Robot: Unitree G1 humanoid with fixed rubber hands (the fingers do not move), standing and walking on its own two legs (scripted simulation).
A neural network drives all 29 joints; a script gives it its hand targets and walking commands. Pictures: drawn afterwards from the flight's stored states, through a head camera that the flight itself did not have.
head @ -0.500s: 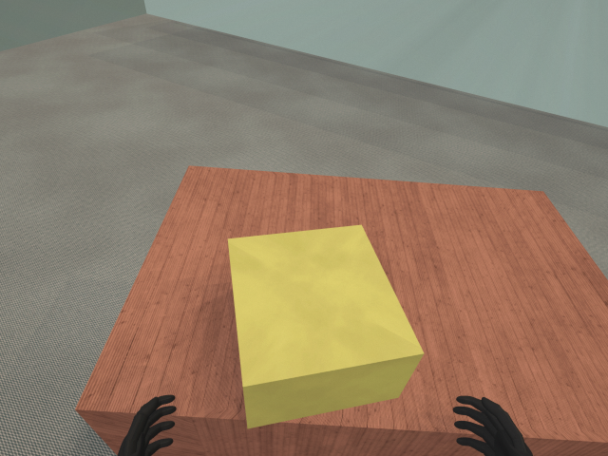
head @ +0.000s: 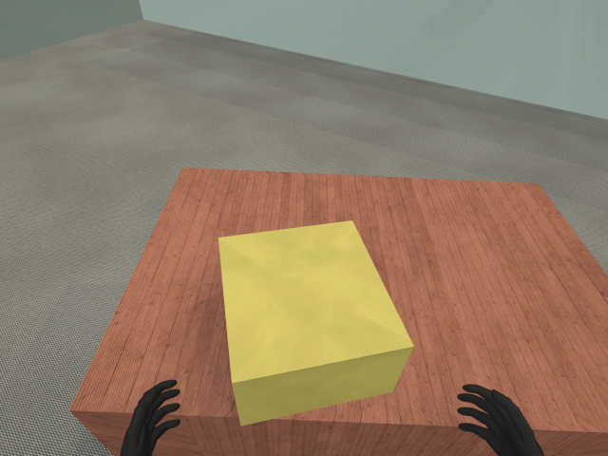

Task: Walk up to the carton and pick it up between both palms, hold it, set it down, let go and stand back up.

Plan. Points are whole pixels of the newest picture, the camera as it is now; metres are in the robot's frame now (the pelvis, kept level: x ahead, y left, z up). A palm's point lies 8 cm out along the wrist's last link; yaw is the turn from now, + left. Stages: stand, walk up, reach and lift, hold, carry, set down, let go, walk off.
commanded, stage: reach and lift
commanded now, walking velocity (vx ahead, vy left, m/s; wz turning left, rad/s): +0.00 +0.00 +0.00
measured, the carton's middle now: (302, 312) +0.39 +0.00 -0.05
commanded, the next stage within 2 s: none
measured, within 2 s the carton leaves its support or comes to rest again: neither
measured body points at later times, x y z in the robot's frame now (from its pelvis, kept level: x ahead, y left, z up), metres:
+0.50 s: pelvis +0.00 +0.01 +0.01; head -0.01 +0.02 +0.46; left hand +0.24 +0.21 +0.01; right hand +0.26 -0.25 +0.01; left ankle +0.02 +0.15 -0.74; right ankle -0.03 -0.07 -0.74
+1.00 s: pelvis -0.01 +0.01 +0.01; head +0.01 +0.01 +0.46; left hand +0.30 +0.21 +0.05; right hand +0.34 -0.25 +0.07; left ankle +0.02 +0.15 -0.74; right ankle -0.03 -0.07 -0.74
